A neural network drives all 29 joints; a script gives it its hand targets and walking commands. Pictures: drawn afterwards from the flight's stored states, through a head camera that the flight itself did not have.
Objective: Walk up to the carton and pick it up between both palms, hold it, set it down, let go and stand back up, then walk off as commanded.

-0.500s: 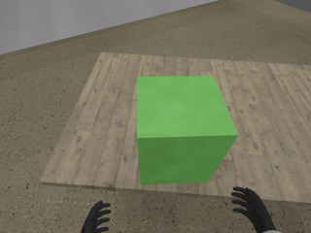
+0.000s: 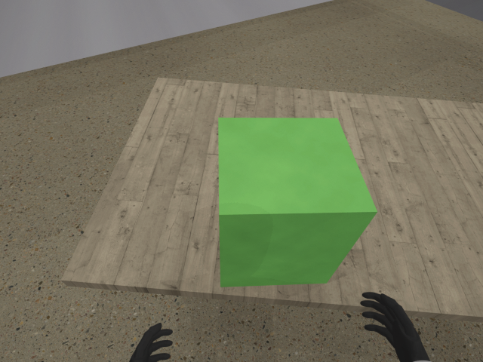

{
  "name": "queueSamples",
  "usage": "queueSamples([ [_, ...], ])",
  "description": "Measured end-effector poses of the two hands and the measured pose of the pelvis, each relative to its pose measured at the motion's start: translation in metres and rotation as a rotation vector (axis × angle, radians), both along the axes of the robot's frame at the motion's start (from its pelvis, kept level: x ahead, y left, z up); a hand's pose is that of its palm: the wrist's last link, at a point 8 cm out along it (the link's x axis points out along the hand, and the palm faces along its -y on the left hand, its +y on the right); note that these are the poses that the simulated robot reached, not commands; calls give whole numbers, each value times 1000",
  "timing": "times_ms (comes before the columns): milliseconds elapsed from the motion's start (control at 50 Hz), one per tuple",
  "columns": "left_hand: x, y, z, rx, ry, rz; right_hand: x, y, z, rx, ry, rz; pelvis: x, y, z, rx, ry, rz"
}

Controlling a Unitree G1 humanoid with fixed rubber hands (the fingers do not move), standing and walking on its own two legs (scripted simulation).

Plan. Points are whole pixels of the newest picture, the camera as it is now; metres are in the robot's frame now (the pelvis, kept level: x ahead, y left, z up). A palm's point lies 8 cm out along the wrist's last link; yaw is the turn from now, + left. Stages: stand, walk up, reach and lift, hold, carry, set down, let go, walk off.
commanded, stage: let go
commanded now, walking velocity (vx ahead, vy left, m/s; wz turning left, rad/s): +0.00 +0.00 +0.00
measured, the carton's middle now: (276, 206) +0.40 -0.02 +0.03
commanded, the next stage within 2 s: stand in 0.40 s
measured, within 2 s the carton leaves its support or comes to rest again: neither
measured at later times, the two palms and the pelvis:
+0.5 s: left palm out of the picture +0.13 +0.19 -0.10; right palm (409, 348) +0.19 -0.23 -0.03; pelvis +0.00 -0.01 +0.00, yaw +0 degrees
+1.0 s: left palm out of the picture +0.09 +0.26 -0.12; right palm (406, 349) +0.19 -0.23 -0.03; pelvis +0.00 +0.00 -0.01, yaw +0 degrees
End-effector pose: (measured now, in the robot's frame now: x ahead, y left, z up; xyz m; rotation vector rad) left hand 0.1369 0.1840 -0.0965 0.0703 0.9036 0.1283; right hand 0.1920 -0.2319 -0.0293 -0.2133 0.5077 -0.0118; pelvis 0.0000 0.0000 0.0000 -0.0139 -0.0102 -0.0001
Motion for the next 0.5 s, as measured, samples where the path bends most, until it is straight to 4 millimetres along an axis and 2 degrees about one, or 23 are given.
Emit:
queueSamples([
  [420,-3,-2,0,9,-3,-5,-1,-2,-2,-12,-23,30,-1,-4,-1,9,-21,1],
  [500,-7,11,-5,21,-25,-46,1,-3,0,-58,-10,81,1,-8,-3,14,-35,2],
])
